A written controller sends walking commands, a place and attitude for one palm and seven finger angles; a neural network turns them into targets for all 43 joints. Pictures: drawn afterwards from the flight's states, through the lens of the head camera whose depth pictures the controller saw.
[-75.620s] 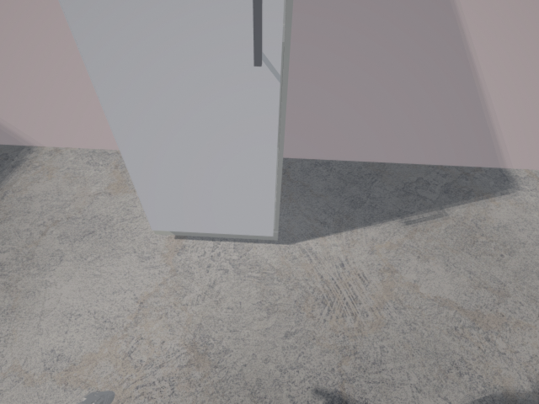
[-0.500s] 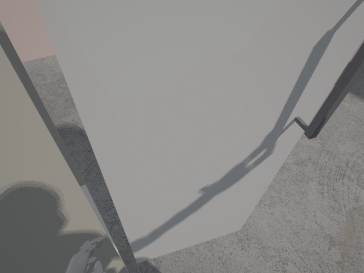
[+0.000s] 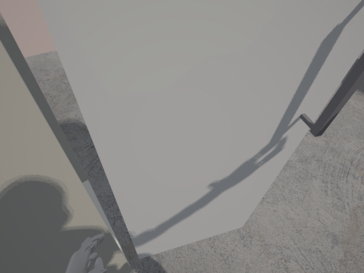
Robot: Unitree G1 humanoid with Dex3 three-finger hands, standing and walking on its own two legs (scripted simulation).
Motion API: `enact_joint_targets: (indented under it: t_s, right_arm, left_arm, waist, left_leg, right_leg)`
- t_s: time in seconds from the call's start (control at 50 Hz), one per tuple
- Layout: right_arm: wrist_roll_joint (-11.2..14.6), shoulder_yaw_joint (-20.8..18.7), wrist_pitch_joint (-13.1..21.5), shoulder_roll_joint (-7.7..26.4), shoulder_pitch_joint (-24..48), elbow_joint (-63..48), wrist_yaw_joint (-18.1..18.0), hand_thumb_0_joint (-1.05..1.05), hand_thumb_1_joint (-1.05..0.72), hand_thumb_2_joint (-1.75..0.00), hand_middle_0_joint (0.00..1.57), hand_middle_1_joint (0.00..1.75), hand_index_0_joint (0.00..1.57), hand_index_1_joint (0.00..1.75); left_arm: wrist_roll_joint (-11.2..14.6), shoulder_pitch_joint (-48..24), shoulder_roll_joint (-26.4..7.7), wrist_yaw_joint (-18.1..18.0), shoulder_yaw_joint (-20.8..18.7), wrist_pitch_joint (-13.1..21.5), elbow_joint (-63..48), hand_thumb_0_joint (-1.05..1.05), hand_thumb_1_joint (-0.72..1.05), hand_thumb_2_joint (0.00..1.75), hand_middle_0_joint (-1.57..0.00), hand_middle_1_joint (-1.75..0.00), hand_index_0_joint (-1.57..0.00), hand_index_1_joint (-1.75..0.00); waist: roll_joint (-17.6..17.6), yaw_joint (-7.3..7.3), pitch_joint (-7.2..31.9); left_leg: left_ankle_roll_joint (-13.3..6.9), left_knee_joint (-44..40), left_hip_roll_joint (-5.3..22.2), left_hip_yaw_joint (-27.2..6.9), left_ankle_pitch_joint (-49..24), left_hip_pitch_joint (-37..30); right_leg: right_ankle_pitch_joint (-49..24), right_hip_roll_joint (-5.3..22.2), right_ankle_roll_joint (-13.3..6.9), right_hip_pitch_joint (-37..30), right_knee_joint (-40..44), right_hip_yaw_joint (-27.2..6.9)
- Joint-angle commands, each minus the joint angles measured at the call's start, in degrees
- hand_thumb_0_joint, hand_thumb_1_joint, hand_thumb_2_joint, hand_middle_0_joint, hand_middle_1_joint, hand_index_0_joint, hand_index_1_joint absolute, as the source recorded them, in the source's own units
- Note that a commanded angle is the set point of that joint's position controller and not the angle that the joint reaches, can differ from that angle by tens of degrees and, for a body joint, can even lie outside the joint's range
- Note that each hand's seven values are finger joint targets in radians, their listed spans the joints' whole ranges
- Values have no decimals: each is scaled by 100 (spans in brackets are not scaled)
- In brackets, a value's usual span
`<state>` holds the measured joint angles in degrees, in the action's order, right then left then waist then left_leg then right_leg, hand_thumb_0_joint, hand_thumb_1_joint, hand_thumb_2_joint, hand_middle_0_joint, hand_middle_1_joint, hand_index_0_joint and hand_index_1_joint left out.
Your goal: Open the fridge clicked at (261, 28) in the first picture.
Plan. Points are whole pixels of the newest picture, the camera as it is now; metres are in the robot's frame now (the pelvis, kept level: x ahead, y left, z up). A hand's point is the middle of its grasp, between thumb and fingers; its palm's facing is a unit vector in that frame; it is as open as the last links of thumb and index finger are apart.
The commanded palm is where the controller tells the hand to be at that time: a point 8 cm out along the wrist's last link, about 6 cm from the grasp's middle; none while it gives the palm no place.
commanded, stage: draw the hand back to the body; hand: right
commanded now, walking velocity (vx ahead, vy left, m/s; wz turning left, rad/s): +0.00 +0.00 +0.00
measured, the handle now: (346, 72) +0.43 -0.28 +0.27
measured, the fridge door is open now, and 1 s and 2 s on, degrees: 109 109 109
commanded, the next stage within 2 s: step back with the hand held close in 1.58 s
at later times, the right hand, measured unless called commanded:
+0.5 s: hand out of the picture +0.25 -0.33 +0.20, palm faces +0.26 +0.96 -0.11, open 14.6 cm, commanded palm +0.19 -0.36 +0.22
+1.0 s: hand out of the picture +0.21 -0.29 +0.18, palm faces +0.51 +0.78 -0.37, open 10.8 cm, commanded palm +0.15 -0.32 +0.20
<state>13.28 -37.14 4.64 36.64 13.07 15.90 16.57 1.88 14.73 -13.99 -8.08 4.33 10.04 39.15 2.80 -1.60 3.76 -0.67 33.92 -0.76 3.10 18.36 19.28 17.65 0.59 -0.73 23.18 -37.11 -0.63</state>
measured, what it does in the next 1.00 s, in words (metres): stands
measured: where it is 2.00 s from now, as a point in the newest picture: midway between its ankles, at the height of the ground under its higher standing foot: outside the picture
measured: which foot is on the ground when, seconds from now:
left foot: down 0.00-1.00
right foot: down 0.00-1.00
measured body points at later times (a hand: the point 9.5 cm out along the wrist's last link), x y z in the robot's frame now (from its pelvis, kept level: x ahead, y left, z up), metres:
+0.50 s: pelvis +0.01 -0.02 +0.01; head -0.02 +0.00 +0.45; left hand +0.16 +0.21 -0.09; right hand +0.23 -0.38 +0.21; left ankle -0.01 +0.11 -0.73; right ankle +0.01 -0.11 -0.73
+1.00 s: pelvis +0.00 +0.00 +0.01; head -0.03 +0.01 +0.45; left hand +0.16 +0.22 -0.09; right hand +0.18 -0.33 +0.20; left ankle -0.01 +0.11 -0.73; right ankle +0.01 -0.11 -0.73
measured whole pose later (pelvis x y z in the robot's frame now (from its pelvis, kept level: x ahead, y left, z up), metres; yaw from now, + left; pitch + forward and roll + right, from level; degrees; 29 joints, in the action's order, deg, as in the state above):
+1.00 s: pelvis +0.00 +0.00 +0.01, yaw +0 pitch -2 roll +1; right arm 5.0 -22.8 5.2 23.1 -19.7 -16.2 -7.0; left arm 0.9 14.7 -13.0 -4.0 2.2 11.8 40.5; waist 2.7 -2.7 2.4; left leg -0.2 31.7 0.4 2.3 18.3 11.2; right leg 16.8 -0.5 -1.2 14.2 -33.2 0.2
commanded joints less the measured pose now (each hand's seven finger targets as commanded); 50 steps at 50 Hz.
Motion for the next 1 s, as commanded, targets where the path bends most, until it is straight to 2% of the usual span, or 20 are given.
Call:
enact_joint_targets:
  t_s: [0.0, 0.02, 0.04, 0.14, 0.18, 0.3, 0.36, 0.44, 0.48, 0.5, 0.54, 0.56, 0.58, 0.62, 0.7, 0.74, 0.76, 0.86, 0.94, 0.98]
  right_arm:
    - [566, -438, -580, 1763, 638, -692, 382, 0, 55, -20, 25, 115, 25, 115]
    - [669, -265, -934, 1678, 971, -1411, 622, 0, 55, -20, 25, 115, 25, 115]
    - [687, -398, -1150, 1881, 1169, -1796, 700, 0, 55, -20, 25, 115, 25, 115]
    - [947, -198, -2091, 1648, 926, -2487, 923, 0, 55, -20, 25, 115, 25, 115]
    - [914, -502, -2077, 1853, 704, -3091, 711, 0, 55, -20, 25, 115, 25, 115]
    - [1029, -672, -2019, 1421, -76, -3126, 203, 0, 55, -20, 25, 115, 25, 115]
    - [985, -247, -2241, 939, -293, -2882, 214, 0, 55, -20, 25, 115, 25, 115]
    - [913, 1, -2378, 927, -124, -3407, 238, 0, 44, -25, 25, 109, 25, 109]
    - [867, -31, -2271, 1015, -91, -3788, 174, 0, 37, -29, 24, 104, 24, 104]
    - [-365, 223, -1308, 1355, -128, -4382, -947, 0, 33, -31, 24, 102, 24, 102]
    - [-502, 528, -934, 393, -1706, -3665, -1699, 0, 26, -34, 24, 98, 24, 98]
    - [-580, 345, -758, 535, -1900, -3852, -1908, 0, 22, -36, 24, 96, 24, 96]
    - [-647, 144, -528, 797, -1780, -4304, -2062, 0, 19, -37, 24, 94, 24, 94]
    - [-716, 138, -188, 805, -1650, -4650, -2219, 0, 12, -41, 24, 89, 24, 89]
    - [-850, 467, 141, 464, -1565, -4682, -2422, 0, -3, -48, 23, 81, 23, 81]
    - [-873, 579, 224, 316, -1613, -4450, -2477, 0, -10, -51, 23, 77, 23, 77]
    - [-865, 678, 225, 143, -1708, -4194, -2477, 0, -14, -53, 23, 75, 23, 75]
    - [-840, 825, 345, -112, -2287, -4026, -2452, 0, -32, -62, 22, 64, 22, 64]
    - [-854, 791, 452, -68, -2732, -4588, -2426, 0, -47, -69, 22, 55, 22, 55]
    - [-861, 744, 475, -19, -2995, -4697, -2434, 0, -54, -73, 21, 51, 21, 51]
  left_arm:
    - [268, -811, -935, -142, -397, 413, -1079, 0, 90, 90, -20, -30, -20, -30]
    - [343, -889, -929, -173, -366, 464, -1216, 0, 90, 90, -20, -30, -20, -30]
    - [335, -902, -949, -211, -375, 494, -1233, 0, 90, 90, -20, -30, -20, -30]
    - [383, -1026, -889, -129, -235, 704, -1316, 0, 90, 90, -20, -30, -20, -30]
    - [328, -1013, -848, -93, -263, 760, -1317, 0, 90, 90, -20, -30, -20, -30]
    - [287, -1063, -808, -21, -271, 896, -1191, 0, 90, 90, -20, -30, -20, -30]
    - [320, -1114, -806, -18, -271, 905, -1096, 0, 90, 90, -20, -30, -20, -30]
    - [338, -1139, -801, -36, -261, 955, -1188, 0, 90, 90, -20, -30, -20, -30]
    - [319, -1136, -803, -65, -270, 967, -1175, 0, 90, 90, -20, -30, -20, -30]
    - [-34, -631, -802, 220, -349, 1003, -1011, 0, 90, 90, -20, -30, -20, -30]
    - [-44, -647, -793, 331, -395, 970, -869, 0, 90, 90, -20, -30, -20, -30]
    - [-45, -683, -808, 341, -440, 862, -810, 0, 90, 90, -20, -30, -20, -30]
    - [-34, -736, -784, 353, -463, 827, -875, 0, 90, 90, -20, -30, -20, -30]
    - [-31, -830, -726, 327, -474, 776, -906, 0, 90, 90, -20, -30, -20, -30]
    - [-36, -864, -650, 300, -458, 716, -804, 0, 90, 90, -20, -30, -20, -30]
    - [-25, -892, -634, 277, -467, 688, -799, 0, 90, 90, -20, -30, -20, -30]
    - [-34, -901, -665, 250, -483, 645, -765, 0, 90, 90, -20, -30, -20, -30]
    - [-36, -948, -674, 265, -530, 548, -828, 0, 90, 90, -20, -30, -20, -30]
    - [-35, -1028, -599, 312, -535, 554, -943, 0, 90, 90, -20, -30, -20, -30]
    - [-47, -1035, -581, 306, -530, 525, -946, 0, 90, 90, -20, -30, -20, -30]
  waist:
    - [424, -196, 1647]
    - [510, -238, 1549]
    - [573, -233, 1660]
    - [467, -182, 1034]
    - [483, -275, 1044]
    - [400, -328, 880]
    - [417, -280, 578]
    - [502, -242, 632]
    - [360, -248, 807]
    - [394, -248, 395]
    - [-259, -228, 183]
    - [-421, -302, 294]
    - [-284, -323, 634]
    - [260, -290, 746]
    - [1079, -184, 356]
    - [848, -173, 86]
    - [457, -166, -82]
    - [-20, -226, -8]
    - [258, -294, 214]
    - [139, -326, 184]
  left_leg:
    - [-54, -508, 223, -55, -1459, -624]
    - [-12, -571, 225, -31, -1561, -644]
    - [-7, -549, 205, 6, -1657, -626]
    - [-60, -641, 153, 137, -1433, -407]
    - [-101, -653, 146, 147, -1441, -460]
    - [-90, -621, 133, 206, -1161, -386]
    - [-81, -672, 164, 160, -985, -265]
    - [-48, -644, 183, 134, -812, -183]
    - [-47, -654, 177, 125, -823, -265]
    - [-90, -889, 206, 7, -756, -360]
    - [-112, -727, 281, 117, -554, -331]
    - [-143, -801, 303, 76, -564, -551]
    - [-126, -766, 356, 7, -554, -650]
    - [-112, -741, 376, -47, -450, -613]
    - [-139, -760, 382, -71, -373, -445]
    - [-124, -757, 361, -53, -257, -366]
    - [-120, -823, 358, -42, -257, -348]
    - [-104, -802, 395, -51, -441, -520]
    - [-97, -787, 414, -76, -656, -640]
    - [-103, -850, 411, -64, -656, -692]
  right_leg:
    - [-1389, 29, -100, -1162, 669, -141]
    - [-1480, 9, -127, -1290, 694, -168]
    - [-1656, 11, -136, -1484, 686, -185]
    - [-1652, 13, -97, -1580, 899, -429]
    - [-1801, 21, -83, -1641, 893, -453]
    - [-1500, 48, 45, -1568, 967, -524]
    - [-1198, 58, 41, -1451, 1004, -481]
    - [-907, 44, 18, -1455, 1050, -525]
    - [-999, 48, -19, -1494, 975, -496]
    - [-1064, 15, -53, -928, 849, -375]
    - [-602, 189, 38, -663, 945, -434]
    - [-679, 177, -21, -611, 890, -358]
    - [-663, 194, -36, -732, 848, -280]
    - [-464, 161, -71, -920, 858, -211]
    - [-261, 164, -60, -1020, 959, -244]
    - [-101, 167, -66, -934, 1035, -277]
    - [-150, 184, -104, -852, 1031, -266]
    - [-460, 206, -145, -904, 1030, -221]
    - [-723, 227, -122, -1103, 1018, -164]
    - [-759, 241, -118, -1063, 1035, -163]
